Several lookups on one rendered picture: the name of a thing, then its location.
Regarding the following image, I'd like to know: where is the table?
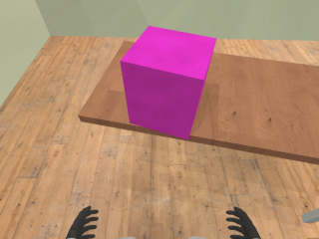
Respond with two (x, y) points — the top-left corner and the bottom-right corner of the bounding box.
(78, 41), (319, 224)

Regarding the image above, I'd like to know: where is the left robot hand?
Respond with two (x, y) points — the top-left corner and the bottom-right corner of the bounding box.
(66, 206), (99, 239)

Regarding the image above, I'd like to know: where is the carton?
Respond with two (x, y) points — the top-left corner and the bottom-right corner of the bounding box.
(120, 26), (216, 140)

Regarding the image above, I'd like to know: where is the right robot hand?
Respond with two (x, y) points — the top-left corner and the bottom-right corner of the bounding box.
(225, 206), (261, 239)

